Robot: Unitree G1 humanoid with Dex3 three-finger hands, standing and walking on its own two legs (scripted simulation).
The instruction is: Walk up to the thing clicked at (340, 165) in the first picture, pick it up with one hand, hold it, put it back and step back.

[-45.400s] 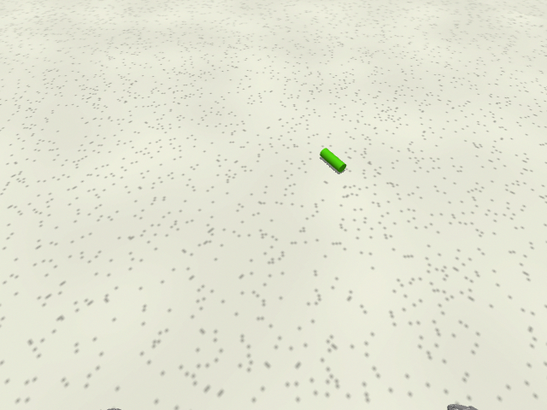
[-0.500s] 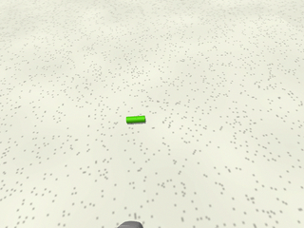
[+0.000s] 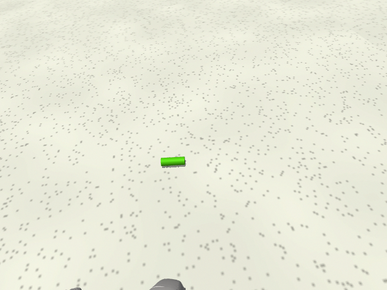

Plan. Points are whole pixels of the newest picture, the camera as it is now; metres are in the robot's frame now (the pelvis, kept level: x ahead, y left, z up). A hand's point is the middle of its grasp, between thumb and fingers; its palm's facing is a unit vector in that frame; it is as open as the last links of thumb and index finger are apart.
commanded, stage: step back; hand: left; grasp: from above
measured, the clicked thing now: (173, 161) +0.93 +0.23 -0.74
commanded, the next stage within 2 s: stand in 0.28 s
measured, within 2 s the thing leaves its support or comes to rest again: neither
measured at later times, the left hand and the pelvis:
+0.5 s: hand out of the picture +0.12 +0.30 -0.15, palm faces +0.02 -0.94 -0.33, open 7.3 cm; pelvis +0.04 +0.04 +0.01, yaw +0 degrees
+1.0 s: hand out of the picture +0.10 +0.28 -0.14, palm faces -0.02 -0.93 -0.35, open 7.3 cm; pelvis +0.02 +0.02 +0.02, yaw +0 degrees
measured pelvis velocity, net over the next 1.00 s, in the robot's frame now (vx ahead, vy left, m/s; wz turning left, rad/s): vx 0.02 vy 0.02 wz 0.00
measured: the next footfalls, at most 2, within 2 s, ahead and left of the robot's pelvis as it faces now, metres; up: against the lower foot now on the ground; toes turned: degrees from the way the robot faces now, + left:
left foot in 0.12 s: +0.08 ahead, +0.17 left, +0.00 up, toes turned +1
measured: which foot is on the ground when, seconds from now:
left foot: up 0.00-0.10, down 0.12-1.00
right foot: down 0.00-1.00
